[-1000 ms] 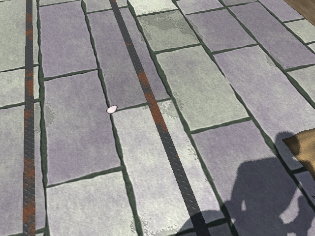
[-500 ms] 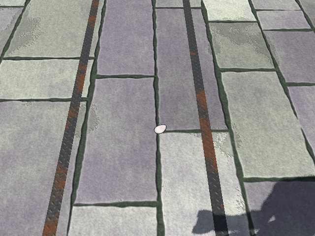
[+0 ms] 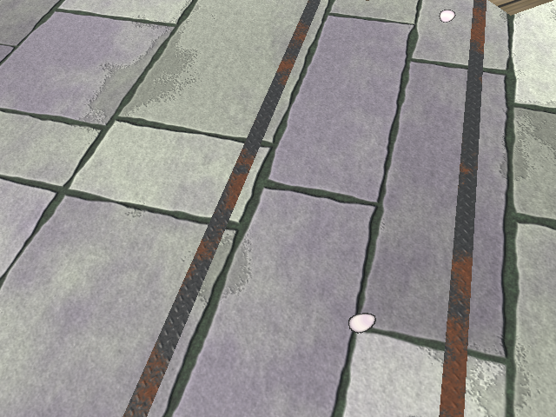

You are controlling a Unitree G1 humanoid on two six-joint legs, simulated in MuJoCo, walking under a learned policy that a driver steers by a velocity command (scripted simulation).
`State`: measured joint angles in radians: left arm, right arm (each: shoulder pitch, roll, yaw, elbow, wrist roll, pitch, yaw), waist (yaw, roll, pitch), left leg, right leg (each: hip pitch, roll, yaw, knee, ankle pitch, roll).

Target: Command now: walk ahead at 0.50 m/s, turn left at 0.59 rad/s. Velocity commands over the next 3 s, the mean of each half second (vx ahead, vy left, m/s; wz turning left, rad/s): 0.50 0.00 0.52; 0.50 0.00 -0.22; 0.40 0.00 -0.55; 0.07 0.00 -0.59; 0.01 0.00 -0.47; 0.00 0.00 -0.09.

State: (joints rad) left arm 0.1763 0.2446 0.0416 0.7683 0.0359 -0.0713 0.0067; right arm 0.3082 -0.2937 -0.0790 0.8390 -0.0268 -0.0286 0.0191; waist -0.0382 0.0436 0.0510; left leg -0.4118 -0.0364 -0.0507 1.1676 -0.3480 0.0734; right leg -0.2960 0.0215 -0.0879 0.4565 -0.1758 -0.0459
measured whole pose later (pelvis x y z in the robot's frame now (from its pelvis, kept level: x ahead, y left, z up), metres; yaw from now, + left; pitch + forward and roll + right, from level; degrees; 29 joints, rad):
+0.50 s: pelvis +0.24 +0.07 -0.01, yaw +15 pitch +1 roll -1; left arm 0.36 0.24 0.04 0.85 0.01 -0.05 -0.01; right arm 0.13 -0.24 -0.04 0.75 -0.03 -0.03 0.02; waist 0.05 -0.01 0.06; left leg -0.37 -0.07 0.08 0.54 -0.20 0.11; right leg -0.31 -0.08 -0.08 1.17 -0.40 -0.02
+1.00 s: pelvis +0.51 +0.10 -0.02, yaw +4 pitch +1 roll +0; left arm 0.13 0.24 0.04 0.76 0.04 -0.03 -0.04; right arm 0.39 -0.23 -0.03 0.94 -0.02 -0.07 -0.02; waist -0.02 0.00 0.05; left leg -0.01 0.00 0.19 0.73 -0.42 0.04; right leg -0.46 0.07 -0.11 0.59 -0.16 -0.16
